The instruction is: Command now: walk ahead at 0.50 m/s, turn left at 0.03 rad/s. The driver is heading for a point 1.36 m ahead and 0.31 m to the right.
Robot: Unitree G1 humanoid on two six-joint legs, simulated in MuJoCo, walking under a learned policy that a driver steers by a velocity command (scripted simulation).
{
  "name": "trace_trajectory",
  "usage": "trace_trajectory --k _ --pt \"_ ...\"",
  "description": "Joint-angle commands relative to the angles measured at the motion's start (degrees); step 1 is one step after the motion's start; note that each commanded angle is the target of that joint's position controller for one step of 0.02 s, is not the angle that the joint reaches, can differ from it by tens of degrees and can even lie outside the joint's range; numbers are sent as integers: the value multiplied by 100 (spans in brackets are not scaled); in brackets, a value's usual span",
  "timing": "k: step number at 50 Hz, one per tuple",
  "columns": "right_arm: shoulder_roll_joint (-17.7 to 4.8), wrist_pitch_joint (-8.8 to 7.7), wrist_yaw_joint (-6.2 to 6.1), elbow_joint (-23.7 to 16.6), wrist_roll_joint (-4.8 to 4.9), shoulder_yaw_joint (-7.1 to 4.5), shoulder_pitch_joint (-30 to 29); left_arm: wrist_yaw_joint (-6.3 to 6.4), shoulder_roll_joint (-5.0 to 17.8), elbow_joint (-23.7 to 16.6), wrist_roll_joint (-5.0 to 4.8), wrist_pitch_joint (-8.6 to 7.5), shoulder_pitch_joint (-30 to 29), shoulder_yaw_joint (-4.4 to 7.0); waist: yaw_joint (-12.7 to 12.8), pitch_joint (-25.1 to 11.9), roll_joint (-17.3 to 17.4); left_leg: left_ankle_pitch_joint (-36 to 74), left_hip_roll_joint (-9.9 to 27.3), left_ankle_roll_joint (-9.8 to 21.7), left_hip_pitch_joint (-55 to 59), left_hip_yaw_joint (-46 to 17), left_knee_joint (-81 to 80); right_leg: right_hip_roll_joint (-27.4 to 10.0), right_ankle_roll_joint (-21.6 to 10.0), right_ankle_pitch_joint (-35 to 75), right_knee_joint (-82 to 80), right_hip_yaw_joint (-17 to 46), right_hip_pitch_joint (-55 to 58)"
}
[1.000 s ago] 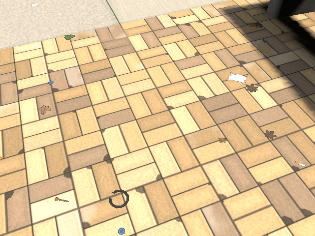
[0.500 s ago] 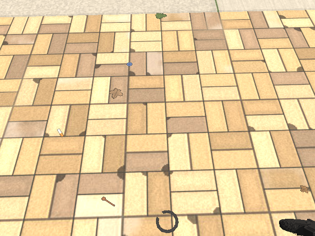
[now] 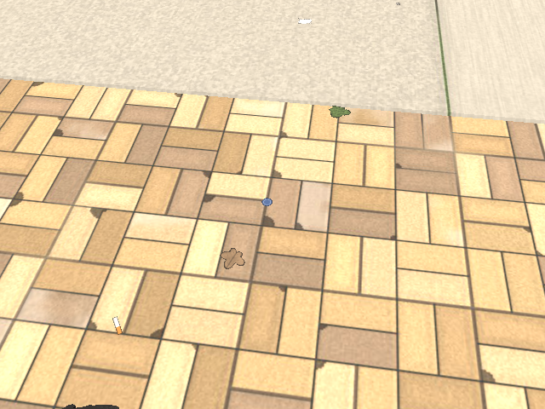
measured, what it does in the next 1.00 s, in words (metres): walks ahead, turning right: left foot, then right foot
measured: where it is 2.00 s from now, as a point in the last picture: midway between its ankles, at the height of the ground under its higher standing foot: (370, 229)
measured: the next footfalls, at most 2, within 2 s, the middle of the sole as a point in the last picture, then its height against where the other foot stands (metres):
left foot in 0.38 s outside the picture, level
right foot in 0.88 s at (377, 380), level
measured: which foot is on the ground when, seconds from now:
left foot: up 0.00-0.36, down 0.38-0.90, up 0.92-1.00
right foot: down 0.00-0.38, up 0.40-0.86, down 0.88-1.00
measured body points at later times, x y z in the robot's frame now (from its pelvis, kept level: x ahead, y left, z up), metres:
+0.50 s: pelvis +0.26 +0.02 +0.01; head +0.27 +0.03 +0.46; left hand +0.36 +0.29 -0.11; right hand +0.39 -0.27 -0.06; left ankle +0.32 +0.12 -0.72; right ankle +0.14 -0.10 -0.65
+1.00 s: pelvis +0.48 -0.12 +0.00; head +0.52 -0.15 +0.45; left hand +0.77 +0.02 -0.08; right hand +0.40 -0.40 -0.12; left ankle +0.44 +0.08 -0.63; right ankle +0.51 -0.21 -0.72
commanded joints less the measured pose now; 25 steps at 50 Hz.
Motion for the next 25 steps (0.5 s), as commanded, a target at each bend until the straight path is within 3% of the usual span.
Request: trace_trajectory --k 1,2,3,5,9,12,14,16,18,19,20,21,22,23,24,25 --pt "-741 -213 -1 -650 -58 -91 -496 2 791 -66 -19 78 1093 257 639 -386 -520 506 605 -59 -3050 281 1636 -1950 -1223 -1461 -1635 3357 3019" --pt "-658 -277 6 -760 -164 -92 -796 0 741 -67 -3 118 945 229 565 -41 -367 755 744 -74 -3020 359 1238 -1723 -1220 -708 -1701 2927 2528" --pt "-570 -318 23 -794 -203 -96 -808 15 675 -76 26 123 902 192 427 -41 -490 947 866 -90 -2730 370 887 -1514 -1159 -145 -1767 2617 2258" --pt "-384 -337 49 -787 -210 -53 -722 36 623 -26 -24 142 940 175 308 -150 -718 950 872 -209 -2398 511 208 -1286 -1191 489 -1873 2244 2076" --pt "-93 -359 88 -889 -203 90 -1346 157 963 107 -116 228 1083 287 432 -58 -713 1652 693 -444 -1756 734 -1478 -1107 -1185 820 -1973 1700 1422" --pt "-179 -410 146 -936 -127 79 -1823 203 1033 212 -135 319 1358 316 603 -29 -719 2625 492 -521 -1206 702 -2255 -1059 -1060 633 -1907 1696 1185" --pt "-277 -442 162 -997 -94 41 -2034 217 1008 266 -170 367 1511 318 630 -7 -711 2715 437 -488 -979 597 -2587 -1099 -976 350 -1747 1894 1255" --pt "-410 -478 155 -1015 -72 -28 -2017 232 1020 275 -179 408 1510 336 515 -9 -773 2571 442 -385 -619 544 -2851 -1154 -856 95 -1521 2156 1310" --pt "-548 -497 109 -875 -82 -134 -1495 236 866 243 -165 439 1426 305 182 -160 -782 2414 531 -175 279 596 -3196 -936 -642 42 -1013 2163 1122" --pt "-740 -505 54 -789 -135 -219 -883 224 640 172 -122 422 1325 231 -144 -546 -627 2199 973 51 1231 267 -3196 -671 -451 -6 -154 1903 742" --pt "-1107 -469 -1 -671 -172 -311 32 224 199 59 6 398 1445 95 -404 -1323 384 1930 2105 398 2582 -849 -3204 -168 -186 -1517 1668 1216 -82" --pt "-1384 -367 60 -489 -184 -388 241 234 228 -153 -216 342 2017 72 -86 -1581 2037 246 3056 1175 3272 -3269 -3850 77 -30 -2624 3075 712 -1680" --pt "-857 -364 87 -560 -125 -283 -33 265 765 24 -282 364 1823 202 -166 -868 1120 -498 2849 1093 2735 -3129 -4097 -319 62 -2197 3726 858 -2138" --pt "-577 -362 78 -569 -111 -206 -233 250 914 -18 -233 395 1363 255 -205 -329 688 33 2590 903 2216 -2216 -4106 -453 90 -1693 3861 768 -2213" --pt "-437 -367 91 -576 -155 -150 -490 244 810 6 -183 429 1241 255 -71 -134 338 826 2328 812 1741 -1579 -4209 -610 149 -1298 3797 702 -1990" --pt "-316 -364 95 -525 -187 -122 -654 224 744 -49 -136 446 1095 268 20 37 360 1410 2156 800 1422 -1125 -4308 -738 181 -1054 3615 684 -1915"
Keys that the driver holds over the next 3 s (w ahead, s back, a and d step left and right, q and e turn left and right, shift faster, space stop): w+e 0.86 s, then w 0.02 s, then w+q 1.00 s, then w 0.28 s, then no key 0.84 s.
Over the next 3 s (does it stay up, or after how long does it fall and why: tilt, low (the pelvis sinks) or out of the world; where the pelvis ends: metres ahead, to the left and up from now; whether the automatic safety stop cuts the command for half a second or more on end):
stays up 1.32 -0.28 0.01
